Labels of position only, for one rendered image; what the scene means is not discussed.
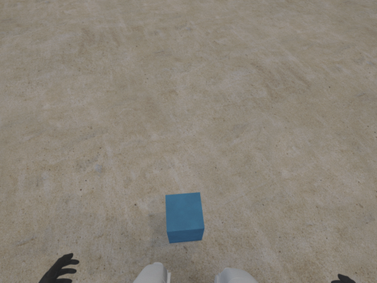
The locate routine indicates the left robot hand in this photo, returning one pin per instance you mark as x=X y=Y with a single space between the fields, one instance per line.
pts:
x=56 y=270

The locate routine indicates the robot left thigh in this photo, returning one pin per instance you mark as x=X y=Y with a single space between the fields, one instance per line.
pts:
x=154 y=273

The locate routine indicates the robot thigh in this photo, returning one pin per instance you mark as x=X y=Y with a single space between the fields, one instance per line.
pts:
x=234 y=275
x=154 y=273

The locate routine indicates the carton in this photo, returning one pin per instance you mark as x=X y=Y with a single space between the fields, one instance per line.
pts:
x=184 y=217

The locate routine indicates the robot right thigh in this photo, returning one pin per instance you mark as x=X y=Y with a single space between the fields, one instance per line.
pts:
x=234 y=275

